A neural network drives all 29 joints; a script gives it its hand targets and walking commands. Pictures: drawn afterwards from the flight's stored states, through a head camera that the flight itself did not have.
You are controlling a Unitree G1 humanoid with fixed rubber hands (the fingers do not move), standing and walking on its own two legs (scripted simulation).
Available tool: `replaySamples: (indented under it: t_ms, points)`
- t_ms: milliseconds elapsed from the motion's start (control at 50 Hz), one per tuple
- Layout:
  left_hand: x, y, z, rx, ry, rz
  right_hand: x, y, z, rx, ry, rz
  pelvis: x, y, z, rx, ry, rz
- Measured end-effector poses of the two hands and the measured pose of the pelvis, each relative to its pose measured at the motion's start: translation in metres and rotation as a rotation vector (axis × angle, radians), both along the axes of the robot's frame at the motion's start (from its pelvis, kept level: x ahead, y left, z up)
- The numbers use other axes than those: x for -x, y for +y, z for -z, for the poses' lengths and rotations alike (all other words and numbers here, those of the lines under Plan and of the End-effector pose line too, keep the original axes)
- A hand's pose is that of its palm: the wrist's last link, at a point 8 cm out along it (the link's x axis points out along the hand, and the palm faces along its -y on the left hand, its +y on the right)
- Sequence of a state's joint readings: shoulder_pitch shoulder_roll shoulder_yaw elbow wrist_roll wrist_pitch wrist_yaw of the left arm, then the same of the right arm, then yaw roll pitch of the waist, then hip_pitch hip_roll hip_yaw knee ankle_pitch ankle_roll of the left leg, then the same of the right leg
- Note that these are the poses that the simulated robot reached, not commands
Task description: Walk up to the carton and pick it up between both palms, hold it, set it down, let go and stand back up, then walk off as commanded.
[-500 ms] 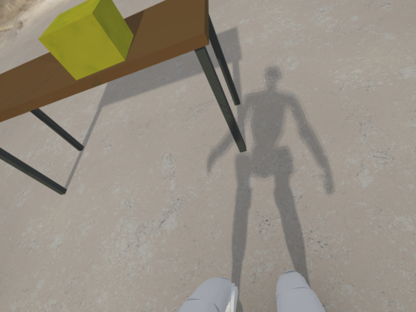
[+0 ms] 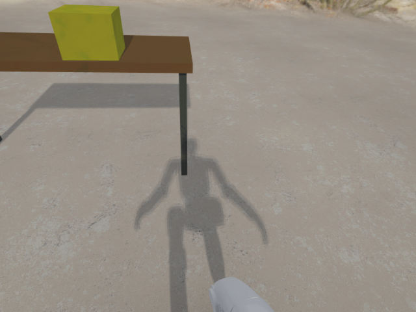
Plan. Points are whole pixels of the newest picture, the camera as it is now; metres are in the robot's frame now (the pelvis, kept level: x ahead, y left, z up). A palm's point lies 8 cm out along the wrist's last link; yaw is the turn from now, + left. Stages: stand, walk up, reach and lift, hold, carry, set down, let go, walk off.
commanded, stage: stand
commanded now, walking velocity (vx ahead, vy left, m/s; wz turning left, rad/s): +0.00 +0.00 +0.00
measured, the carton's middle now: (91, 32) +1.39 +0.36 +0.16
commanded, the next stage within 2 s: none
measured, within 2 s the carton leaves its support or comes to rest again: neither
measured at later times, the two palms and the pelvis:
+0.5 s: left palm out of the picture -0.21 +0.44 -0.08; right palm out of the picture -0.21 -0.18 -0.07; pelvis -0.23 +0.12 +0.04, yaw +3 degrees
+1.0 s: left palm out of the picture -0.26 +0.43 -0.07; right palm out of the picture -0.28 -0.15 -0.06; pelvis -0.30 +0.12 +0.05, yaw -1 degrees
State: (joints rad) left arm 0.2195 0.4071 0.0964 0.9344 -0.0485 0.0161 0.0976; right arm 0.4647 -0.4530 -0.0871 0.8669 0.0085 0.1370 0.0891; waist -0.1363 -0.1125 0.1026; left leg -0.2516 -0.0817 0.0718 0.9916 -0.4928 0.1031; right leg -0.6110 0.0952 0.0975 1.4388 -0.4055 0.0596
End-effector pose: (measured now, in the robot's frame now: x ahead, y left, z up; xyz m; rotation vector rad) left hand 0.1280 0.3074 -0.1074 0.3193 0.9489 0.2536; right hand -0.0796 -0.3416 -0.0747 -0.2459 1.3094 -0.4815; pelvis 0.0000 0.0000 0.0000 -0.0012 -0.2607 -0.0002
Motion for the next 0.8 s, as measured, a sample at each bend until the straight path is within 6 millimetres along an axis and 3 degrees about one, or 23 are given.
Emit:
replaySamples:
  t_ms: [100,180,240,320,360,400,480,520,620,720,800]
  points:
    - [0.072,0.014,-0.007,0.088,0.114,-0.02,0.009,0.047,-0.014,0.004,-0.09,-0.046,0.039,0.02,-0.025,0.017,0.061,0.02]
    - [0.137,0.036,-0.028,0.106,0.188,-0.044,0.016,0.082,-0.028,-0.031,-0.122,-0.14,0.081,0.036,-0.048,0.046,0.101,0.021]
    - [0.199,0.055,-0.048,0.096,0.255,-0.093,0.03,0.097,-0.036,-0.051,-0.109,-0.176,0.11,0.048,-0.063,0.05,0.153,0.01]
    - [0.302,0.085,-0.045,0.017,0.396,-0.18,0.057,0.104,-0.02,-0.036,-0.085,-0.186,0.156,0.063,-0.05,0.033,0.128,0.021]
    - [0.333,0.097,-0.044,0.001,0.435,-0.216,0.077,0.113,-0.016,-0.038,-0.071,-0.163,0.174,0.075,-0.049,0.06,0.108,0.012]
    - [0.344,0.108,-0.045,-0.006,0.425,-0.218,0.097,0.125,-0.016,-0.052,-0.058,-0.151,0.19,0.087,-0.05,0.066,0.136,0.002]
    - [0.339,0.13,-0.032,0.027,0.316,-0.189,0.129,0.151,-0.012,-0.051,-0.038,-0.165,0.222,0.115,-0.042,0.077,0.161,-0.026]
    - [0.339,0.14,-0.02,0.046,0.262,-0.175,0.141,0.166,-0.007,-0.042,-0.034,-0.188,0.242,0.127,-0.034,0.065,0.134,-0.044]
    - [0.354,0.142,-0.013,0.116,0.229,-0.148,0.155,0.2,-0.025,-0.049,-0.097,-0.233,0.265,0.137,-0.044,0.049,0.106,-0.036]
    - [0.367,0.137,-0.012,0.143,0.262,-0.115,0.169,0.2,-0.04,-0.025,-0.118,-0.231,0.283,0.139,-0.052,0.025,0.142,-0.003]
    - [0.38,0.13,-0.012,0.141,0.305,-0.098,0.188,0.192,-0.04,-0.03,-0.083,-0.213,0.294,0.133,-0.053,0.009,0.153,0.007]
